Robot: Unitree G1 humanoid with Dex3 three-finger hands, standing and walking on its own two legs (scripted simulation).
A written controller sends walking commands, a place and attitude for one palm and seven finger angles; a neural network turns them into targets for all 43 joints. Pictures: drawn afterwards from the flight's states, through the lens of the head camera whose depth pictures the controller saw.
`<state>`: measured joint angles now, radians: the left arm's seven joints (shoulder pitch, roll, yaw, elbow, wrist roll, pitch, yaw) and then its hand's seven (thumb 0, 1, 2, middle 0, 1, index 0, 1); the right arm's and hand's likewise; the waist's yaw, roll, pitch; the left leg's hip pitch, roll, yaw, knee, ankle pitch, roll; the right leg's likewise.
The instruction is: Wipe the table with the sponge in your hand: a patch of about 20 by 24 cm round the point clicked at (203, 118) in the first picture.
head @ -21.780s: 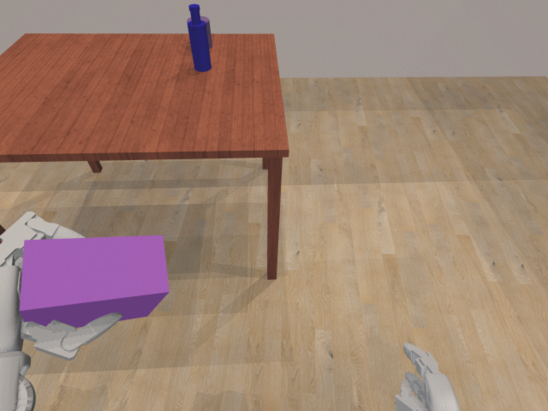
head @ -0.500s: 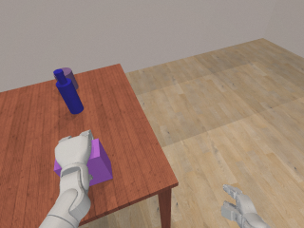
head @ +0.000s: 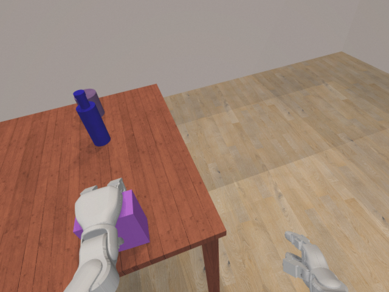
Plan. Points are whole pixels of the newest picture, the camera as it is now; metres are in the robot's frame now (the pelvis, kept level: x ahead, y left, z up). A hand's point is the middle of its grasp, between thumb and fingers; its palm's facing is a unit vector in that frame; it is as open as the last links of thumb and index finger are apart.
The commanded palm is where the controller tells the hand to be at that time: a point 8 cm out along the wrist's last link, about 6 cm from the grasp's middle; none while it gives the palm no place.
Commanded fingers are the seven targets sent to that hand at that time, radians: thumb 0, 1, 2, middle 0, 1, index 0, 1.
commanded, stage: wipe back along the middle lane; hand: left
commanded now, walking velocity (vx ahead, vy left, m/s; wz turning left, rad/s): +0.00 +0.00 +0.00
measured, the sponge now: (118, 229) +0.25 +0.22 -0.02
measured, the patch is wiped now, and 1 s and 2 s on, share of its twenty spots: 0.75 0.75 0.75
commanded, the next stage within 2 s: slide across to the third lane in 0.72 s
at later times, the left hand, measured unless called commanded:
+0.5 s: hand (112, 218) +0.25 +0.22 +0.03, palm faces +0.02 -0.06 -1.00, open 10.6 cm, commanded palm +0.21 +0.20 +0.06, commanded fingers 0.00 0.10 1.30 -1.20 -1.60 -1.20 -1.60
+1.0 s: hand (112, 218) +0.25 +0.22 +0.03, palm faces +0.00 -0.06 -1.00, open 10.6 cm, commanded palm +0.22 +0.18 +0.07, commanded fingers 0.00 0.10 1.30 -1.20 -1.60 -1.20 -1.60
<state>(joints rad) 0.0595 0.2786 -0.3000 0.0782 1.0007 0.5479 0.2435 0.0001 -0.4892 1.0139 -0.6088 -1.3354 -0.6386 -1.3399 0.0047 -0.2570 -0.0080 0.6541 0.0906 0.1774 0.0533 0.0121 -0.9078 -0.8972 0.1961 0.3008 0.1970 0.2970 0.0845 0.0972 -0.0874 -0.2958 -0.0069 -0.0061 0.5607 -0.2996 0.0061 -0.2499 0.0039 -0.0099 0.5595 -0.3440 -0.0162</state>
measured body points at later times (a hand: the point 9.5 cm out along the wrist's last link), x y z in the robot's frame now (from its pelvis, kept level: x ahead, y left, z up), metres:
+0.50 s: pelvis -0.01 +0.00 +0.00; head -0.02 -0.05 +0.45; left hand +0.25 +0.22 +0.08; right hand +0.22 -0.23 -0.10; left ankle -0.01 +0.12 -0.73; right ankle -0.03 -0.11 -0.73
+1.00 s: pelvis -0.01 +0.00 +0.00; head -0.02 -0.05 +0.45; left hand +0.25 +0.22 +0.08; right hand +0.23 -0.21 -0.09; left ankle -0.01 +0.12 -0.73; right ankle -0.03 -0.11 -0.73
